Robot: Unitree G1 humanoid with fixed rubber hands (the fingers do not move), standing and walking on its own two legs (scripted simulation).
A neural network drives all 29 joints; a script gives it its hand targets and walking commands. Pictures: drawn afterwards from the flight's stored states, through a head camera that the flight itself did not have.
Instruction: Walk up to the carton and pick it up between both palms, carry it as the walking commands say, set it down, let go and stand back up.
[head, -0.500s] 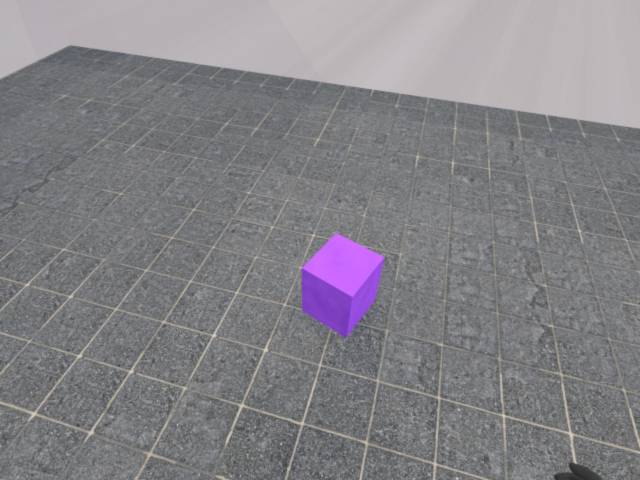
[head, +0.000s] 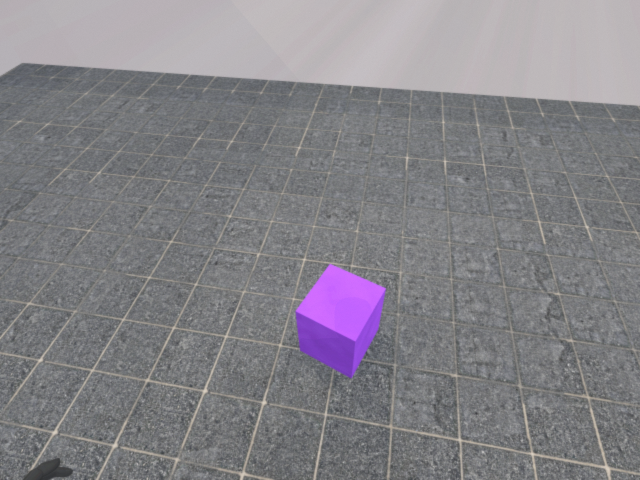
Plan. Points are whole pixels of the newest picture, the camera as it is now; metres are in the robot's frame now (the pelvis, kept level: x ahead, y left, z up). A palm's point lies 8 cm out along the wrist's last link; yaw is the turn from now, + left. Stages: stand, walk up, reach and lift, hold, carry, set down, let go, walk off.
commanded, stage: walk up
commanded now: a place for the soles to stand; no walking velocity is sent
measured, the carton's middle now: (340, 321) +0.73 -0.04 -0.63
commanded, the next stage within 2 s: none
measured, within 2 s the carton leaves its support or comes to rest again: neither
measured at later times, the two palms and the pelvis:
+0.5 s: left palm (68, 378) +0.29 +0.38 -0.07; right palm (563, 445) +0.21 -0.31 -0.08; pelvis +0.18 +0.05 -0.01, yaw -2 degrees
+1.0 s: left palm (92, 338) +0.38 +0.39 -0.11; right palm (478, 316) +0.40 -0.25 -0.08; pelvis +0.28 +0.08 +0.00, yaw -4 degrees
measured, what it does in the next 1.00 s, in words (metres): walks ahead: left foot, then right foot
